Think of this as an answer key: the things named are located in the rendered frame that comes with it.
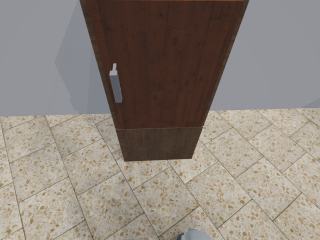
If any handle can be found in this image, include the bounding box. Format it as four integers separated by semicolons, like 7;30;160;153
109;63;123;103

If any cupboard door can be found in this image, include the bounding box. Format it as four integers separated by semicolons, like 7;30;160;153
86;0;245;130

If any right robot thigh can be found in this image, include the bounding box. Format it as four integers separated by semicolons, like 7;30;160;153
181;230;213;240

